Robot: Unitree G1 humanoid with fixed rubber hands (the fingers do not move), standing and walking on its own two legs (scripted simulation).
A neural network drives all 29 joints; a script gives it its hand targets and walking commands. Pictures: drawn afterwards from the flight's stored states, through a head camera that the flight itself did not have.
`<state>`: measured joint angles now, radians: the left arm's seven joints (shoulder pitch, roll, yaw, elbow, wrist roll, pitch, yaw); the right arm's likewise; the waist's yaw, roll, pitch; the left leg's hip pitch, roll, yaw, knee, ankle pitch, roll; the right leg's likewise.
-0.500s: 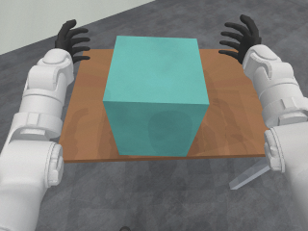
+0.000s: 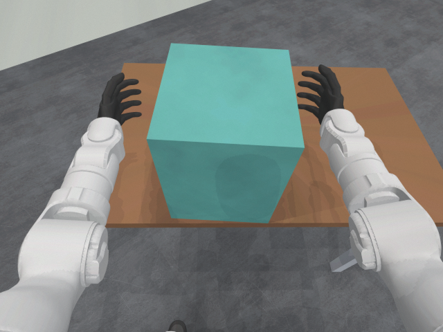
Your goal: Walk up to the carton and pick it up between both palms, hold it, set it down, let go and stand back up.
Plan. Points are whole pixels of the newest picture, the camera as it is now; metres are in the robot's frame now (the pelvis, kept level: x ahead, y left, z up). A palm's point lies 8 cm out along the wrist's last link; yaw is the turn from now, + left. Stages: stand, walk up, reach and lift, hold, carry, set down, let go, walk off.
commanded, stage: reach and lift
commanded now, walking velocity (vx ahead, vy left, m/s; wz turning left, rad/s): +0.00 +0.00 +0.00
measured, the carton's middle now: (224, 142) +0.46 +0.03 +0.03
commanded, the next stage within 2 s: none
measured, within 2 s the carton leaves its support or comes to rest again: neither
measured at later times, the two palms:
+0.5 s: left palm (125, 128) +0.44 +0.22 +0.08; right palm (317, 122) +0.47 -0.14 +0.09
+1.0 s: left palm (141, 125) +0.44 +0.19 +0.08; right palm (309, 121) +0.47 -0.13 +0.09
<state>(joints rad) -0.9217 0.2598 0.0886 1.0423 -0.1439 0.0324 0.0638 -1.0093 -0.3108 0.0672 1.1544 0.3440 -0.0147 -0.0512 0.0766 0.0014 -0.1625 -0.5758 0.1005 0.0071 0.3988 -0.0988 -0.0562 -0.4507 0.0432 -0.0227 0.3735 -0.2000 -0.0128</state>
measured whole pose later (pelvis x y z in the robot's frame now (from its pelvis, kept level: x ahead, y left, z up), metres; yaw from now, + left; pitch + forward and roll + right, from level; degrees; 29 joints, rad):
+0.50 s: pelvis -0.02 +0.02 -0.01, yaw -2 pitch +24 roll -3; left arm -1.00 0.19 0.05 1.20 -0.19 -0.14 0.11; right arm -1.07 -0.33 0.09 1.29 0.36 -0.14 -0.01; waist 0.11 0.02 -0.24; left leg -0.79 0.10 0.02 0.49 -0.10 -0.03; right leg -0.67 0.04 0.00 0.45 -0.19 0.01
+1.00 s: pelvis -0.01 +0.02 +0.00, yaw -2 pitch +20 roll -2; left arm -0.97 0.05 0.27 1.10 0.07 -0.10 0.14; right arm -1.03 -0.22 -0.16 1.22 0.09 -0.11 -0.06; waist 0.10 0.00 -0.19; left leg -0.68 0.10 0.05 0.42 -0.09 -0.03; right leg -0.56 0.03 0.02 0.37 -0.17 0.01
